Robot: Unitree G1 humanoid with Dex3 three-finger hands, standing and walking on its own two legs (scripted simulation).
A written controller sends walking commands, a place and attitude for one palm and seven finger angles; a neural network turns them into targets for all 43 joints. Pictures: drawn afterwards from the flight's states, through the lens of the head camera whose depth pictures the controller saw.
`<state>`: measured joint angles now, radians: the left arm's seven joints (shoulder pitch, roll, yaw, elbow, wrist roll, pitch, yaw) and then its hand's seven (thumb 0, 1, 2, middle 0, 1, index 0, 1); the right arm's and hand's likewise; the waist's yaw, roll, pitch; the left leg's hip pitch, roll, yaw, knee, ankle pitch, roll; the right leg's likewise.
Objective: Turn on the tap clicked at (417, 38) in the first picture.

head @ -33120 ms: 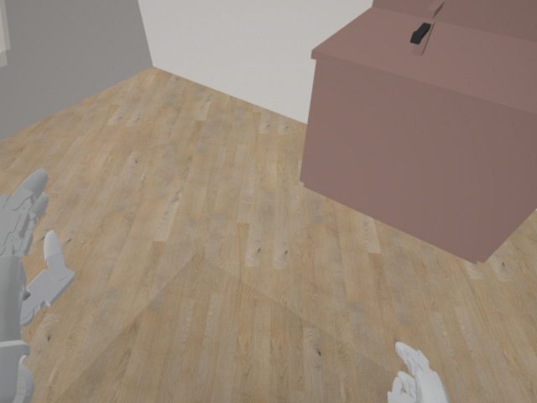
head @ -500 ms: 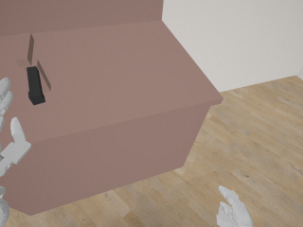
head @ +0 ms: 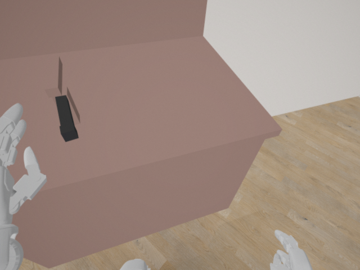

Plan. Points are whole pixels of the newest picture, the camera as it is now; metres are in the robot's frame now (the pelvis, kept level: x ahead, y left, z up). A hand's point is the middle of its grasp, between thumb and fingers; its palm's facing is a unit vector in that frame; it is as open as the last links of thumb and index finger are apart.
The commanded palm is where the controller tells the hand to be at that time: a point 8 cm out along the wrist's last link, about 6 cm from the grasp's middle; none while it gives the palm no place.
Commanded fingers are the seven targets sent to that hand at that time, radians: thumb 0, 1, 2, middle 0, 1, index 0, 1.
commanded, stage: come to a stop and stand still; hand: left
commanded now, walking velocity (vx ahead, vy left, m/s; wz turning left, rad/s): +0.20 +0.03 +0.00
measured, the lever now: (69, 132) +0.36 +0.28 +0.10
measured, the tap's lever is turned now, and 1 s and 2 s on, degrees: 8 8 8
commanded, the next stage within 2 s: look again from close up in 1.62 s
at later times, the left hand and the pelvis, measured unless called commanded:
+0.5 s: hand (17, 147) +0.26 +0.30 +0.17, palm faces +0.42 -0.84 -0.35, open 7.4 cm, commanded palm +0.21 +0.33 +0.18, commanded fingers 0.00 0.90 0.90 -0.20 -0.30 -0.20 -0.30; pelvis +0.05 +0.05 +0.01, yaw +0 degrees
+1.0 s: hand (21, 155) +0.26 +0.31 +0.15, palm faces +0.29 -0.88 -0.38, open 7.4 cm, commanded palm +0.20 +0.35 +0.18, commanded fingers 0.00 0.90 0.90 -0.20 -0.30 -0.20 -0.30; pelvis +0.03 +0.08 +0.01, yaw -2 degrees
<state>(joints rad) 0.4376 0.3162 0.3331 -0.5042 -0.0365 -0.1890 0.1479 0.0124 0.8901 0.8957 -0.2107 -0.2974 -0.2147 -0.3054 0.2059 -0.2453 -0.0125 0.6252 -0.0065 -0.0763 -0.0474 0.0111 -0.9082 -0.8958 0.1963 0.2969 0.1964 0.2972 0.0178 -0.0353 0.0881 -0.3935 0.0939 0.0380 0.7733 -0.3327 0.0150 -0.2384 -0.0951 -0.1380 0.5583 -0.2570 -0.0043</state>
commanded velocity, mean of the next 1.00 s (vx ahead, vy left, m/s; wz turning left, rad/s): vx -0.04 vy -0.06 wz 0.00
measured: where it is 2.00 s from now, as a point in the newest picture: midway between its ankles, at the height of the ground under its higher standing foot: outside the picture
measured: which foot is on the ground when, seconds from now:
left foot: up 0.00-0.02, down 0.04-1.00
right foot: down 0.00-1.00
